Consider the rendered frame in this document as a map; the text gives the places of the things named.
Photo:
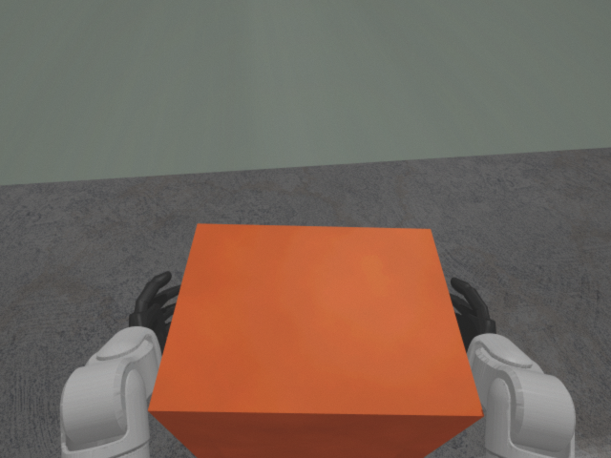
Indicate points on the robot right forearm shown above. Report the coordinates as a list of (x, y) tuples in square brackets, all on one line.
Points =
[(529, 414)]

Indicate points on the robot right hand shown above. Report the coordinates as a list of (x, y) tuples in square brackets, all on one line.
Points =
[(475, 319)]

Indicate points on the carton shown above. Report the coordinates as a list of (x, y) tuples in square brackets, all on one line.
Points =
[(314, 342)]

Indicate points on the robot left forearm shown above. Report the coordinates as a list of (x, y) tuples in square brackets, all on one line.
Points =
[(103, 406)]

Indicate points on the robot left hand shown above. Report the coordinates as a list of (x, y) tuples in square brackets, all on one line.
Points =
[(148, 310)]

